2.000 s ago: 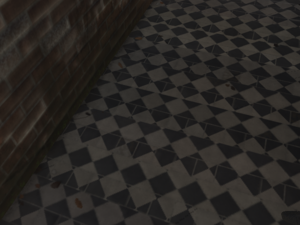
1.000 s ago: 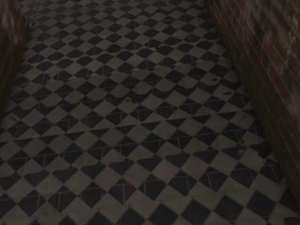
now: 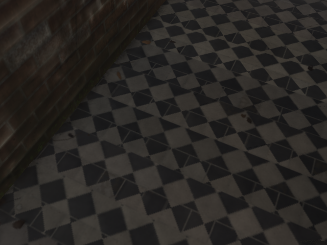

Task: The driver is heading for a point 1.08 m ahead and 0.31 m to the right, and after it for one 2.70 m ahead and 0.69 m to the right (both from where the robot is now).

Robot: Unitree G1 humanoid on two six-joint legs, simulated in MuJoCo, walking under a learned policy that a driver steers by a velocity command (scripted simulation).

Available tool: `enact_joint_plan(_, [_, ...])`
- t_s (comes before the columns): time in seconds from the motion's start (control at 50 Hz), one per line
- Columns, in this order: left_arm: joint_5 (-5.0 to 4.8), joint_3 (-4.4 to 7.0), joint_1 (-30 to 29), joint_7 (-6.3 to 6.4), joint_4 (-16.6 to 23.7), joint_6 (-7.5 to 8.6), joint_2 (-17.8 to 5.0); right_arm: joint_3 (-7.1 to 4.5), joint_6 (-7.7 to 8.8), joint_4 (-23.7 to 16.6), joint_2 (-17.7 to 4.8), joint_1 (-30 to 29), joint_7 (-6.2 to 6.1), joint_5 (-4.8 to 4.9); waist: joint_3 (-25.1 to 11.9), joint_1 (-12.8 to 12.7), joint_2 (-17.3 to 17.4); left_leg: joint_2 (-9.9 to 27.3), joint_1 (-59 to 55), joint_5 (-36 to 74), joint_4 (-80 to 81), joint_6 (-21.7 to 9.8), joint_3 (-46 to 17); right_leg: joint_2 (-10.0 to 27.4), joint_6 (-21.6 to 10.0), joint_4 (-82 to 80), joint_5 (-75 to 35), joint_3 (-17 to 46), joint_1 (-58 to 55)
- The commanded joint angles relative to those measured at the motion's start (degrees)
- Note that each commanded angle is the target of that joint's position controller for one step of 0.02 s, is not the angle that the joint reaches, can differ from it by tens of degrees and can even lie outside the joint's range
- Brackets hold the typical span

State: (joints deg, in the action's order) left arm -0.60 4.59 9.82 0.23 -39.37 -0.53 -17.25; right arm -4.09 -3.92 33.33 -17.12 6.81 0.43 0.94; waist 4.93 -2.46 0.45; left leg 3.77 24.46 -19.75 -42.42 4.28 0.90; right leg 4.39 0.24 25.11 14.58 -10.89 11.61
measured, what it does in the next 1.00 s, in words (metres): walks ahead, turning right: left foot, then right foot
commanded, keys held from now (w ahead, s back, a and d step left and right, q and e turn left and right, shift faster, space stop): shift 0.06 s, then e+shift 0.34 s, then w+e+shift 0.32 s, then w+shift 0.12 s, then w+q+shift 0.16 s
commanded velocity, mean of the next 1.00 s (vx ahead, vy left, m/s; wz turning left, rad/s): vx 0.38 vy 0.00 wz -0.43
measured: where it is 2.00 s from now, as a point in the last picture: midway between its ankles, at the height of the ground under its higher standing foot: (266, 120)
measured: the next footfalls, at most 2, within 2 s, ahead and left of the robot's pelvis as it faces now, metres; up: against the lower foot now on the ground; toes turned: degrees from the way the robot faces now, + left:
left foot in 0.04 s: +0.06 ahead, +0.13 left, +0.00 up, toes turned +3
right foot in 0.60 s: +0.00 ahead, -0.11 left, +0.00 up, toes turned -27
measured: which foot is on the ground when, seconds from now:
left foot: up 0.00-0.02, down 0.04-0.60, up 0.62-1.00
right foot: down 0.00-0.04, up 0.06-0.58, down 0.60-1.00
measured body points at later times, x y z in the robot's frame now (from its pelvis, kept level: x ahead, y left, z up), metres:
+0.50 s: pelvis +0.02 +0.02 +0.00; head +0.05 -0.01 +0.45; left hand +0.20 +0.27 -0.10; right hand +0.13 -0.29 -0.11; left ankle +0.02 +0.13 -0.74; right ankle -0.01 -0.10 -0.71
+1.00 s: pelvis +0.26 -0.15 -0.03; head +0.29 -0.19 +0.41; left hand +0.38 +0.11 -0.14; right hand +0.38 -0.47 -0.10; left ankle +0.51 -0.17 -0.71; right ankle -0.03 -0.09 -0.74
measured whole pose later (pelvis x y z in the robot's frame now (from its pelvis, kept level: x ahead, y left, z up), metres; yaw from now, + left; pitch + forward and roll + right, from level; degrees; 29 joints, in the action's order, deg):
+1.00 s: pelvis +0.26 -0.15 -0.03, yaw -31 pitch +4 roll +4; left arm -0.4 1.7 28.4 1.5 -44.3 3.7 -16.2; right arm -2.1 6.9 36.2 -16.2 -3.0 5.6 1.7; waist 2.5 -4.4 -0.3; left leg -1.9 40.1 3.7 -29.2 -3.0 5.8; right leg 1.8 -3.2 9.0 28.3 4.2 -16.8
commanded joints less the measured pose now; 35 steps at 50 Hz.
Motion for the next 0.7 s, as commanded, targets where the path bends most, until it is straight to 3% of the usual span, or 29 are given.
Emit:
enact_joint_plan(0.02, [-2.24, 2.51, -2.4, -0.78, 3.0, 1.73, -9.4, -2.1, -0.01, -2.6, -5.6, 3.9, 0.24, -0.33, -9.9, 3.7, -8.1, -3.7, -10.6, 10.5, 17.5, -4.0, 2.6, 11.5, -8.7, 2.8, -26.5, 7.7, -5.8])
enact_joint_plan(0.04, [-1.7, 1.53, 1.1, -0.96, 1.6, 2.28, -6.6, -2.9, 0.01, -1.8, -8.5, 6.2, -0.25, -0.66, -11.6, 4.0, -3.0, -2.2, -20.5, 22.8, 21.9, -6.0, -1.4, 8.5, -4.5, 8.3, -20.2, 4.5, 0.3])
enact_joint_plan(0.06, [2.33, -0.61, 1.7, -1.28, 3.7, 2.68, -2.0, -3.86, 0.36, -3.0, -14.5, 8.3, -1.43, -1.45, -16.3, 2.9, 13.6, 13.9, -34.4, 48.9, 18.6, -12.2, -20.2, 2.5, 1.7, 23.1, 11.8, 0.8, 15.5])
enact_joint_plan(0.08, [2.34, -0.45, 1.3, -1.02, 3.1, 2.18, -3.3, -2.52, 1.33, -3.3, -11.9, 4.7, -1.38, -2.46, -18.7, 3.5, 14.0, 21.4, -29.3, 48.0, 19.5, -23.5, -23.9, -0.4, 4.4, 32.6, 25.4, 7.0, 20.6])
enact_joint_plan(0.1, [0.7, 0.41, -0.2, -0.51, 1.7, 1.37, -6.7, -0.8, 2.32, -2.8, -6.6, 3.4, -0.63, -2.91, -17.7, 5.3, 7.6, 17.6, -25.3, 42.0, 20.8, -23.0, -18.0, 1.7, 4.6, 35.4, 23.4, 11.4, 18.1])
enact_joint_plan(0.12, [-0.2, 0.31, 0.6, -0.33, 0.9, 0.8, -5.9, -0.01, 3.04, -0.8, -4.3, 1.2, -0.31, -2.76, -14.1, 3.3, 7.8, 13.2, -23.2, 36.1, 20.8, -19.5, -12.7, 2.0, 4.4, 34.0, 20.8, 12.6, 17.9])
enact_joint_plan(0.16, [0.13, 0.62, 2.8, 0.67, -1.1, -0.34, -6.3, 0.09, 3.66, 0.7, -4.2, -2.3, -0.34, -2.36, -10.4, 2.2, 8.3, 10.6, -18.7, 35.5, 21.7, -16.8, -7.0, 0.9, 5.4, 33.7, 14.2, 13.8, 15.4])
enact_joint_plan(0.22, [-0.88, 1.68, 4.9, 1.23, -0.8, -1.1, -8.6, -0.97, 3.19, 1.5, -7.0, -3.7, -1.56, -2.61, -8.7, 1.7, 8.4, 11.7, -18.0, 35.7, 22.8, -18.1, -3.7, -1.1, 6.4, 38.6, 11.4, 11.8, 16.7])
enact_joint_plan(0.28, [-1.35, 1.34, 2.7, 1.53, 1.0, -2.31, -6.7, -0.62, 2.81, 2.2, -5.0, -3.4, -2.76, -2.28, -6.2, 3.3, 6.7, 14.2, -18.9, 24.9, 25.4, -18.4, -3.3, 0.8, 6.7, 36.8, 9.7, 11.7, 20.5])
enact_joint_plan(0.34, [-0.7, 0.83, 1.4, 0.89, 3.3, -2.89, -4.7, -1.16, 3.0, 3.1, -5.8, -3.8, -3.1, -2.52, -5.7, 3.6, 6.2, 15.4, -19.5, 21.0, 26.2, -18.5, -1.6, 2.4, 6.3, 32.2, 8.9, 10.8, 20.0])
enact_joint_plan(0.4, [-0.45, 0.56, 1.1, -0.18, 5.2, -3.05, -3.9, -1.97, 3.04, 3.5, -7.2, -4.3, -2.65, -2.24, -6.4, 3.4, 5.6, 16.6, -19.6, 24.3, 25.5, -18.3, 1.2, 2.8, 4.8, 26.9, 9.5, 8.6, 17.0])
enact_joint_plan(0.42, [-0.75, 0.53, 1.4, -0.55, 5.6, -3.13, -3.9, -2.57, 3.25, 3.7, -8.4, -2.6, -2.24, -1.69, -8.0, 4.1, 5.4, 17.4, -20.2, 15.0, 27.3, -18.0, 1.2, 2.8, 3.8, 25.8, 9.5, 7.6, 16.0])
enact_joint_plan(0.46, [-1.34, 0.75, 0.9, -1.5, 6.7, -2.89, -4.8, -3.4, 4.42, 4.5, -10.4, -1.1, -1.52, -0.05, -7.4, 4.1, 6.5, 19.4, -20.2, -6.6, 32.0, -16.5, -1.8, 3.3, 1.0, 23.8, 11.5, 7.0, 15.6])
enact_joint_plan(0.5, [-1.78, 1.09, 1.6, -2.12, 6.4, -2.56, -5.4, -3.79, 5.57, 4.8, -11.2, -2.3, -0.8, 0.9, -5.4, 2.5, 5.9, 19.7, -19.6, -14.9, 34.4, -14.4, -1.7, 3.4, -2.0, 20.0, 13.4, 6.1, 13.7])
enact_joint_plan(0.54, [-1.92, 1.32, 4.5, -2.24, 4.4, -2.42, -5.0, -3.98, 6.09, 4.9, -11.1, -4.3, 0.08, 1.63, -4.4, 0.0, 3.8, 18.2, -17.7, -15.6, 33.0, -12.4, 2.4, 2.3, -4.7, 14.3, 12.0, 3.2, 8.0])
enact_joint_plan(0.58, [-1.68, 2.01, 14.5, -1.7, -0.8, -2.09, -5.1, -3.53, 6.2, 4.6, -8.9, -7.9, 0.37, 1.79, -4.8, -5.2, -0.8, 12.5, -10.7, -14.5, 21.5, -9.3, 10.3, -2.7, -7.3, 5.7, 7.2, -2.0, -5.7])
enact_joint_plan(0.6, [-1.71, 3.76, 24.9, -0.98, -4.6, -1.69, -8.5, -2.32, 6.54, 3.8, -4.8, -9.8, 0.57, 0.88, -6.0, -9.1, -9.4, 7.0, -0.6, -6.7, 0.1, -6.6, 15.8, -2.2, -10.9, 2.8, 10.4, 4.8, -18.1])
enact_joint_plan(0.62, [-1.57, 5.43, 27.7, -0.94, -3.6, -0.15, -16.7, -1.0, 7.55, -0.7, -1.0, -13.9, 0.57, -0.16, -0.9, -8.7, -23.0, -2.5, 26.6, -16.4, -25.8, -2.1, 12.9, 10.8, -20.5, -5.8, 17.7, 39.6, -25.2])
enact_joint_plan(0.64, [-1.11, 3.78, 22.0, -2.06, 0.7, 2.97, -13.6, -0.72, 9.72, -3.2, -2.8, -17.0, 1.29, 0.54, -2.5, -7.1, -14.0, -4.7, 37.3, -14.2, -32.6, -3.1, -2.6, 16.4, -25.0, -14.9, 25.1, 56.3, -25.8])
enact_joint_plan(0.66, [-1.06, 2.82, 18.0, -2.17, 1.9, 4.52, -11.2, -0.99, 11.25, -3.7, -5.4, -16.4, 2.29, 2.02, -0.7, -4.7, -10.6, -2.0, 40.1, -9.1, -32.0, -4.4, -4.7, 17.7, -23.6, -16.1, 21.9, 52.7, -25.6])
enact_joint_plan(0.68, [-1.19, 2.15, 16.8, -2.03, 2.6, 5.01, -9.6, -1.11, 12.14, -2.2, -6.5, -12.9, 2.77, 1.41, -0.7, -2.4, -7.2, -0.5, 38.2, -4.3, -29.2, -5.1, -5.1, 15.8, -21.8, -15.0, 20.3, 47.5, -24.1])
enact_joint_plan(0.7, [-1.35, 1.52, 15.1, -1.69, 3.0, 4.64, -8.6, -1.43, 12.57, -0.8, -7.7, -11.1, 2.85, -0.09, 0.2, -0.8, -4.1, 0.5, 35.5, 0.2, -24.5, -4.8, -5.0, 13.6, -19.7, -14.2, 17.1, 42.3, -21.3])
Velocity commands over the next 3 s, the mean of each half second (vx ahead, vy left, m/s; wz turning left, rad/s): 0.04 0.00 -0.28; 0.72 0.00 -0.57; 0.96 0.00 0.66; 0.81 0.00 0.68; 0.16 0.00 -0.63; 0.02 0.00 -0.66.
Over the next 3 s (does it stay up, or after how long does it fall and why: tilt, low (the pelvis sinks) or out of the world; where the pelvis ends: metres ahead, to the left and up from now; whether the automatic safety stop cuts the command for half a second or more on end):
stays up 1.31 -0.39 0.00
